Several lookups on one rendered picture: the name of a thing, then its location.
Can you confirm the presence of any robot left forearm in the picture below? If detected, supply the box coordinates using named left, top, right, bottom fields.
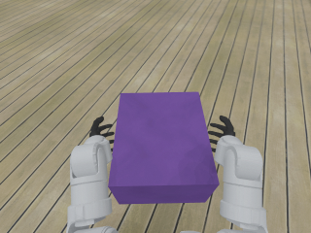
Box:
left=66, top=135, right=113, bottom=233

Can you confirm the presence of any robot right forearm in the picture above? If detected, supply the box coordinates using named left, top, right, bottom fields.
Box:
left=214, top=135, right=268, bottom=233

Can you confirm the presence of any robot right hand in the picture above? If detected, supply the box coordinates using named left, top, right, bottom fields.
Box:
left=208, top=116, right=236, bottom=152

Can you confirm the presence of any carton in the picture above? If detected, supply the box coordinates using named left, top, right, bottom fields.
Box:
left=108, top=91, right=220, bottom=205

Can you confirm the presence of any robot left hand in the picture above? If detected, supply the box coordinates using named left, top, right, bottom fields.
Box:
left=89, top=116, right=115, bottom=151

